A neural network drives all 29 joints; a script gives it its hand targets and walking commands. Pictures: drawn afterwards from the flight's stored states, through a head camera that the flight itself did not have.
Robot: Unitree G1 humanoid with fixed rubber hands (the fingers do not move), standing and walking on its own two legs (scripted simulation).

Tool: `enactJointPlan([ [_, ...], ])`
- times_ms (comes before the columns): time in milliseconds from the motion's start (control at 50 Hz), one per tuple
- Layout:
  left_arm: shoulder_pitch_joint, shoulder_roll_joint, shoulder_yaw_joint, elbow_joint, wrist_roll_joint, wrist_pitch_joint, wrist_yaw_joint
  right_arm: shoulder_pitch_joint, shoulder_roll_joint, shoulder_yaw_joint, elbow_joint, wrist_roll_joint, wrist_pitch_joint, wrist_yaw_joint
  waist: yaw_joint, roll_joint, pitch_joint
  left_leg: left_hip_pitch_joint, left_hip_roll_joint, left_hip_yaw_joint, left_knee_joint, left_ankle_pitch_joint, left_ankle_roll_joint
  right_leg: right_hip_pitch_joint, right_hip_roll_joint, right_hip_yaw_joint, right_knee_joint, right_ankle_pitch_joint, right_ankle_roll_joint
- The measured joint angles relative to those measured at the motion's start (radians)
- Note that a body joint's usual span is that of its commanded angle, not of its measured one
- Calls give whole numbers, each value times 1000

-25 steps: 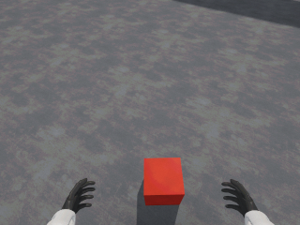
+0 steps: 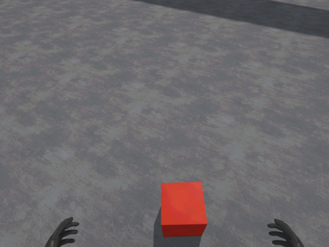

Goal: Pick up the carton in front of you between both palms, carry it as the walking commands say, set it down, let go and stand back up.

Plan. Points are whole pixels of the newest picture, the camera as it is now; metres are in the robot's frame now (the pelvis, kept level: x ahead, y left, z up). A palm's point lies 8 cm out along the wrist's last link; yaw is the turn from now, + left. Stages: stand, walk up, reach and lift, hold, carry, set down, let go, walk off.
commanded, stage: stand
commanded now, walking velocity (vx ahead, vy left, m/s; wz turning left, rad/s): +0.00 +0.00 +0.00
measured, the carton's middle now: (181, 210) +0.39 -0.05 -0.64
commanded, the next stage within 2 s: none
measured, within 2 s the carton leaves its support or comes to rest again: neither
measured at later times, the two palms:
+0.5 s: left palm out of the picture +0.10 +0.29 -0.08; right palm out of the picture +0.10 -0.30 -0.09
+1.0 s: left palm out of the picture +0.07 +0.29 -0.09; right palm out of the picture +0.06 -0.32 -0.10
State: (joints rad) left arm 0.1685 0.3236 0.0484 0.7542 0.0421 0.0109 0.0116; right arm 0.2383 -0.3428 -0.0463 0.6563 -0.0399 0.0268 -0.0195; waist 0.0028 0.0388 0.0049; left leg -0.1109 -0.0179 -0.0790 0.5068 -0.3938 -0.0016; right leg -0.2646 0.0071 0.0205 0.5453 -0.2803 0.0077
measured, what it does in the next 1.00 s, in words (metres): stands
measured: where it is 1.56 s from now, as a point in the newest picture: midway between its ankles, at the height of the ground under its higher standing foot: outside the picture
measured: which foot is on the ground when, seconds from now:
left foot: down 0.00-1.00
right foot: down 0.00-1.00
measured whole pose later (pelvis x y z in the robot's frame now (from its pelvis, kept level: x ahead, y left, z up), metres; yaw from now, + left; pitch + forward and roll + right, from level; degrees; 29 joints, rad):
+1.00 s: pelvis -0.03 -0.01 +0.01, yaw +0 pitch -3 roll +0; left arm 0.12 0.37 0.03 0.99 0.02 -0.01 0.00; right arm 0.21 -0.39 -0.01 0.89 -0.03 -0.01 -0.02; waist 0.01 0.02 0.04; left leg -0.05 0.00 -0.08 0.39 -0.30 -0.02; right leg -0.20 0.01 0.01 0.43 -0.18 -0.01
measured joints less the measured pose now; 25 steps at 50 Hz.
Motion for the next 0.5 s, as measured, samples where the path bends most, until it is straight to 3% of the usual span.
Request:
enactJointPlan([
  [500, -27, 17, -20, 132, -14, -14, 5, -18, -24, 23, 121, 5, -20, -4, 5, -14, 14, 36, 8, -10, -58, 48, -13, 35, 3, -10, -48, 40, -14],
])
